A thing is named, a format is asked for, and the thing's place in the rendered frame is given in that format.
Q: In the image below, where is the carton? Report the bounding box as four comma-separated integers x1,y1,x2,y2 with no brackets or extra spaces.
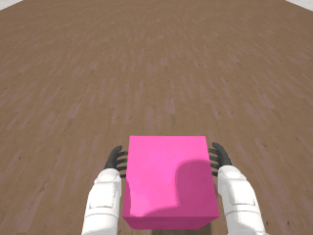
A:
122,136,220,230

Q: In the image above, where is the right robot hand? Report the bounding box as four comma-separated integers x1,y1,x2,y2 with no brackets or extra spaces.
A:
207,142,233,177

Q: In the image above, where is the left robot hand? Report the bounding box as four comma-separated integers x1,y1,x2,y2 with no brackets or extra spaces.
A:
104,145,128,178

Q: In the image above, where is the robot right forearm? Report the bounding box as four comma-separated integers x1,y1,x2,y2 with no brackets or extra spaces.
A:
217,164,270,235

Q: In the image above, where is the robot left forearm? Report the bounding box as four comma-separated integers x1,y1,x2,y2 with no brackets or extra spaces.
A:
81,168,122,235

